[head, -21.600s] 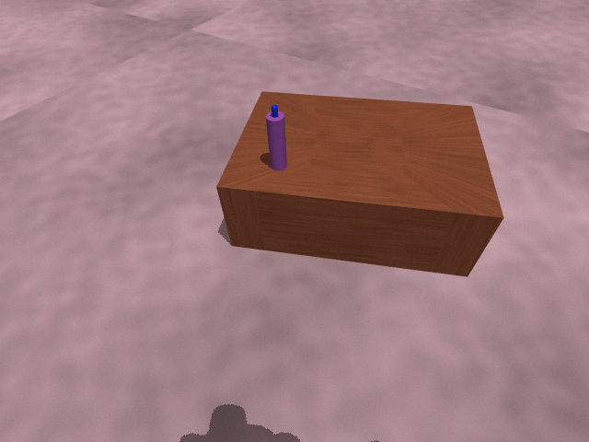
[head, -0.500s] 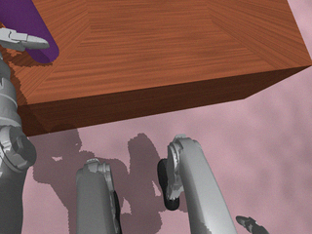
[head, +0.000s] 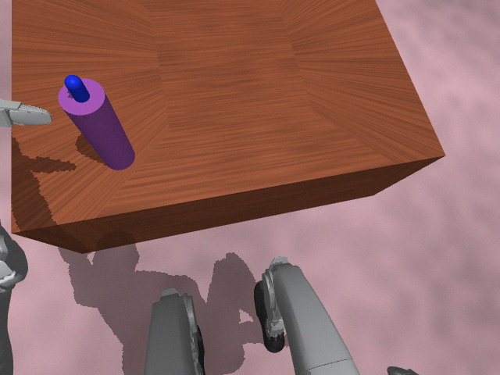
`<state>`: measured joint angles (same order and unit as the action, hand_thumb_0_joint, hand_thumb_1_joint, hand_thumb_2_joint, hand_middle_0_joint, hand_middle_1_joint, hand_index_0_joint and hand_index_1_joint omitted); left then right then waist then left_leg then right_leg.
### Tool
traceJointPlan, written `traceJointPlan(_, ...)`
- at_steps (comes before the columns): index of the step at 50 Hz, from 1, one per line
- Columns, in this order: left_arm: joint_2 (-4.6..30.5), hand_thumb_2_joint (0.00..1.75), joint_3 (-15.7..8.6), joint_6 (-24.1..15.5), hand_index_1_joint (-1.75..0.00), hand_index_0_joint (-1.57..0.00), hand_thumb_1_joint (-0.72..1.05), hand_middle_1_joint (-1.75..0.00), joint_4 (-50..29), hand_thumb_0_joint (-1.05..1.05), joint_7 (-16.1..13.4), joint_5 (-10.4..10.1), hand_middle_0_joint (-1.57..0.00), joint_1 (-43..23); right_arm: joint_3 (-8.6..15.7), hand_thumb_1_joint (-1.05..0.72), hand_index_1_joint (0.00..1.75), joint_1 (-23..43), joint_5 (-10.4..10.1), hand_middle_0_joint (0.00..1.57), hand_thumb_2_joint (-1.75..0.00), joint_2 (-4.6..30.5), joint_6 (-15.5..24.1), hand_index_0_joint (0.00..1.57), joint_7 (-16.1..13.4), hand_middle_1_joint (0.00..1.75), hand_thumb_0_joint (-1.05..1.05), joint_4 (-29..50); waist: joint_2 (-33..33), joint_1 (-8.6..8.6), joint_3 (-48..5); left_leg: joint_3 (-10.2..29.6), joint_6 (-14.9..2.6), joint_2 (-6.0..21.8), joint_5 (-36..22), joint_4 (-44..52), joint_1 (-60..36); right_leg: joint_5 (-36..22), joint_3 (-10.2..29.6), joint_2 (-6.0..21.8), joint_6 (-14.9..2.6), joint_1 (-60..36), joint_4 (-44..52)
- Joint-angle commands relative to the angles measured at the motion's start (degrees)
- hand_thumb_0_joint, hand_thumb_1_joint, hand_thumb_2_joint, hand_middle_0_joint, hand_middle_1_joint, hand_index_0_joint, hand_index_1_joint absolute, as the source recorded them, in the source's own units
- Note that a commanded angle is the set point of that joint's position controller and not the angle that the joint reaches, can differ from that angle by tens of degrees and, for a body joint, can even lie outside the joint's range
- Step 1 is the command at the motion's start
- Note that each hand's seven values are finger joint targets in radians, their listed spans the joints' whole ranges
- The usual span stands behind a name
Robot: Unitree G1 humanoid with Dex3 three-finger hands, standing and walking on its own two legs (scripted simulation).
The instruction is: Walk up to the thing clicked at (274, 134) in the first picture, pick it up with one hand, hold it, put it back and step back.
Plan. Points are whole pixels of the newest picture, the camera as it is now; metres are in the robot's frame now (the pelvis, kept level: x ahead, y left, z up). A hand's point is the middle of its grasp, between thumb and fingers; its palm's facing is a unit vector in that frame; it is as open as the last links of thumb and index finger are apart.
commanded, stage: home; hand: left
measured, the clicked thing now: (100, 126) +0.56 +0.19 -0.10
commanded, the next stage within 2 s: none
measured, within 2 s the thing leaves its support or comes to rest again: neither
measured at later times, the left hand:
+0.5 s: hand (0, 169) +0.43 +0.25 +0.05, palm faces +0.21 -0.92 -0.33, open 17.0 cm
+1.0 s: hand (73, 348) +0.23 +0.17 +0.06, palm faces +0.19 -0.95 -0.25, open 17.3 cm
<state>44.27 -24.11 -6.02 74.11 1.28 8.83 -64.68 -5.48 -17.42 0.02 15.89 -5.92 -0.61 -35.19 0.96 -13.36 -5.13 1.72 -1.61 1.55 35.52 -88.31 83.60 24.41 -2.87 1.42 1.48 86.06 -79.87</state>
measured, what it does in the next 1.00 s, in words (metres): rises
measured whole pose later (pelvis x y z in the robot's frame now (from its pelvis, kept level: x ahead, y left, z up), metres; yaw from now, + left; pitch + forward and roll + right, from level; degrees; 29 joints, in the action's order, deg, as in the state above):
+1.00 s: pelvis +0.08 -0.02 +0.15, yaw +4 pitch +6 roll -1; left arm 11.2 1.3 9.0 11.6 -7.5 -2.2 22.1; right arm -1.7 -11.3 -2.4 11.8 1.0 -7.9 -31.1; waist 0.9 0.5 -3.3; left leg 1.7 0.6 1.3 26.9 -46.4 25.6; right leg 20.5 -3.9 1.2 0.0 29.5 -44.1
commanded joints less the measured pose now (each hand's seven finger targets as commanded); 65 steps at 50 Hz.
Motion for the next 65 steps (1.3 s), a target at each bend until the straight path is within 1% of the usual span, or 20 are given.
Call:
traceJointPlan(1,18.3,0.13,-0.3,-2.9,-0.07,-0.07,-0.41,-0.07,-11.3,0.0,-4.1,-0.5,-0.06,-23.1,3.8,-0.9,0.3,-12.2,0.1,0.2,-0.9,11.0,0.2,0.2,-1.6,0.3,0.0,0.2,14.9,0.87,-33.9,4.3,2.12,0.7,-17.2,21.5,-31.2,-7.9,-0.1,-1.8,-4.03,-26.2,12.5)
traceJointPlan(8,8.3,0.11,4.5,-0.1,-0.06,-0.06,-0.46,-0.07,-3.1,0.0,-4.6,-1.5,-0.06,-5.0,5.3,-0.9,0.3,-12.9,-0.1,0.2,-0.9,11.9,1.7,0.2,-1.5,0.3,0.0,-0.1,10.6,2.73,-25.2,2.3,2.34,0.9,-24.5,27.2,-37.8,-12.0,-0.6,-2.2,-4.37,-32.4,21.4)
traceJointPlan(9,5.7,0.1,6.4,0.2,-0.06,-0.06,-0.48,-0.06,-5.6,0.0,-4.3,-2.0,-0.06,-7.2,5.3,-0.9,0.3,-12.9,-0.3,0.2,-0.9,11.6,1.9,0.2,-1.5,0.3,0.0,0.2,10.2,1.97,-26.4,2.4,2.5,1.2,-28.0,27.4,-39.7,-14.5,-0.8,-2.4,-4.42,-33.4,22.0)
traceJointPlan(10,6.0,0.1,5.6,0.5,-0.06,-0.06,-0.47,-0.06,-6.6,0.0,-4.5,-2.2,-0.06,-1.5,5.5,-0.9,0.3,-12.6,-0.6,0.2,-0.9,11.7,2.0,0.2,-1.5,0.3,0.0,1.0,10.1,3.63,-26.9,1.8,2.55,0.9,-28.7,28.6,-40.1,-15.4,-0.7,-2.4,-4.47,-36.9,22.9)
traceJointPlan(14,1.0,0.1,8.2,1.8,-0.06,-0.06,-0.47,-0.06,-15.0,0.0,-4.6,-4.0,-0.06,5.6,6.6,-0.9,0.3,-11.5,-1.7,0.2,-0.9,10.6,2.3,0.2,-1.9,0.3,0.0,1.9,8.5,5.84,-28.3,1.0,2.68,0.5,-29.8,33.1,-43.6,-17.5,-0.5,-2.3,-4.54,-45.5,26.1)
traceJointPlan(17,3.8,0.12,4.9,2.3,-0.07,-0.06,-0.44,-0.07,-25.7,0.0,-6.0,-5.2,-0.06,12.9,7.6,-0.89,0.3,-9.7,-2.5,0.2,-0.9,10.2,2.7,0.2,-2.9,0.3,0.0,3.1,9.1,8.09,-31.4,0.3,2.69,0.2,-32.7,35.5,-47.4,-20.8,0.0,-2.1,-4.27,-52.3,28.3)
traceJointPlan(19,-0.7,0.11,6.4,2.9,-0.06,-0.06,-0.45,-0.07,-27.2,0.0,-6.8,-6.2,-0.06,18.4,8.1,-0.89,0.3,-8.6,-2.6,0.2,-0.9,9.5,2.9,0.2,-3.6,0.3,0.0,2.4,8.0,7.94,-26.9,0.3,2.84,0.3,-32.9,37.3,-49.1,-20.6,-0.1,-2.2,-4.26,-51.9,29.8)
traceJointPlan(23,-4.4,0.11,6.9,3.3,-0.06,-0.06,-0.46,-0.06,-38.9,0.0,-8.7,-7.7,-0.06,25.6,7.9,-0.89,0.3,-7.3,-2.9,0.2,-0.9,7.3,3.7,0.2,-5.1,0.3,0.0,3.2,7.9,9.26,-23.5,-0.8,2.46,-0.3,-31.3,41.3,-52.0,-20.8,0.5,-1.9,-3.96,-57.6,33.9)
traceJointPlan(27,-14.2,0.07,11.7,5.0,-0.05,-0.05,-0.53,-0.05,-40.7,0.0,-9.2,-8.9,-0.05,38.7,7.8,-0.9,0.3,-3.9,-2.6,0.2,-0.9,6.0,5.0,0.2,-6.0,0.3,0.0,4.2,5.8,9.32,-17.0,-1.2,2.3,-0.2,-30.9,43.9,-53.7,-20.5,-0.1,-2.1,-3.83,-59.1,36.5)
traceJointPlan(29,-14.0,0.07,12.1,5.2,-0.06,-0.06,-0.52,-0.06,-47.3,0.0,-9.3,-9.4,-0.05,40.1,8.1,-0.9,0.3,-2.6,-2.6,0.2,-0.9,6.3,5.4,0.2,-6.2,0.3,0.0,5.2,7.3,10.41,-18.2,-1.2,2.62,0.0,-33.4,44.9,-57.0,-21.8,-0.4,-2.1,-4.02,-60.6,36.6)
traceJointPlan(31,-19.5,0.08,16.0,6.4,-0.06,-0.06,-0.5,-0.06,-47.6,0.0,-8.9,-10.1,-0.06,48.3,7.8,-0.9,0.3,-1.1,-2.5,0.2,-0.9,5.6,5.8,0.2,-6.2,0.3,0.0,6.1,5.3,10.47,-14.3,-1.0,2.77,0.0,-34.2,46.2,-56.6,-22.0,-1.2,-2.3,-3.98,-61.0,37.3)
traceJointPlan(37,-23.5,0.08,20.0,8.7,-0.06,-0.06,-0.51,-0.06,-60.4,0.0,-8.9,-11.1,-0.06,62.7,7.4,-0.9,0.3,4.4,-2.7,0.2,-0.9,4.2,7.3,0.2,-6.7,0.3,0.0,9.0,1.7,11.84,-12.0,-2.3,1.65,-1.0,-30.1,48.2,-57.2,-21.1,-1.2,-1.8,-3.02,-65.4,39.7)
traceJointPlan(39,-26.4,0.08,21.0,10.1,-0.06,-0.06,-0.5,-0.06,-60.6,0.0,-8.8,-11.4,-0.06,74.8,7.2,-0.9,0.3,5.1,-2.9,0.2,-0.9,3.6,7.9,0.2,-6.7,0.3,0.0,9.6,-0.8,12.27,-9.3,-2.4,1.59,-1.0,-30.7,48.5,-57.3,-21.4,-1.5,-1.9,-2.79,-65.7,40.1)
traceJointPlan(41,-23.1,0.07,19.9,10.1,-0.05,-0.05,-0.52,-0.06,-70.1,0.0,-9.2,-11.3,-0.05,72.3,7.0,-0.9,0.3,6.2,-2.9,0.2,-0.9,3.4,8.1,0.2,-7.2,0.3,0.0,10.1,1.1,12.44,-11.1,-2.7,1.43,-1.3,-31.4,48.1,-58.5,-23.0,-1.0,-1.5,-2.49,-67.2,40.3)
traceJointPlan(43,-25.0,0.06,21.6,10.9,-0.05,-0.05,-0.54,-0.05,-70.8,0.0,-9.2,-11.1,-0.05,76.9,6.8,-0.9,0.3,7.0,-2.6,0.2,-0.9,3.3,8.6,0.2,-7.6,0.3,0.0,10.5,-1.7,11.33,-7.7,-2.7,0.94,-1.4,-29.6,48.4,-57.8,-22.1,-1.0,-1.4,-2.11,-66.1,41.1)
traceJointPlan(45,-25.4,0.06,21.0,11.4,-0.05,-0.05,-0.54,-0.05,-71.6,0.0,-9.3,-11.1,-0.05,81.5,6.6,-0.9,0.3,7.1,-2.5,0.2,-0.9,2.6,8.9,0.2,-7.9,0.3,0.0,11.1,-0.7,11.7,-6.5,-3.1,0.72,-1.7,-27.6,48.2,-57.5,-20.8,-0.7,-1.0,-1.87,-65.6,41.7)
traceJointPlan(47,-24.1,0.05,20.8,11.1,-0.05,-0.05,-0.56,-0.05,-77.8,0.0,-9.6,-10.8,-0.05,76.8,6.5,-0.9,0.3,7.4,-2.1,0.2,-0.9,2.7,9.3,0.2,-8.3,0.3,0.0,11.4,1.0,11.42,-7.3,-3.1,0.74,-1.8,-25.8,48.5,-58.3,-18.7,-0.5,-0.9,-1.99,-65.2,41.7)
traceJointPlan(54,-27.1,0.05,22.8,12.3,-0.05,-0.05,-0.55,-0.05,-75.3,0.0,-9.7,-10.1,-0.05,80.7,6.3,-0.9,0.3,8.1,-1.3,0.2,-0.9,2.4,11.6,0.2,-8.8,0.3,0.0,11.9,-0.6,11.23,-4.6,-2.4,0.55,-2.1,-21.5,48.4,-57.0,-14.1,-0.7,-0.6,-1.78,-63.7,42.3)
traceJointPlan(57,-27.4,0.05,22.4,12.9,-0.05,-0.05,-0.56,-0.05,-73.9,0.0,-9.9,-9.9,-0.05,86.1,6.3,-0.9,0.3,8.0,-1.3,0.2,-0.9,2.2,12.1,0.2,-8.7,0.3,0.0,11.9,0.0,12.83,-5.8,-2.3,0.85,-2.3,-23.4,48.0,-56.7,-15.1,-1.0,-0.7,-1.96,-65.0,41.8)
traceJointPlan(65,-26.7,0.02,22.0,13.3,-0.04,-0.05,-0.61,-0.04,-75.3,0.0,-10.1,-9.7,-0.05,85.1,6.5,-0.9,0.3,8.3,-1.6,0.2,-0.9,2.5,13.2,0.2,-8.3,0.3,0.0,12.7,-0.3,12.6,-3.7,-2.0,0.67,-2.2,-17.8,49.0,-54.2,-9.7,-1.1,-1.0,-2.08,-63.0,42.3)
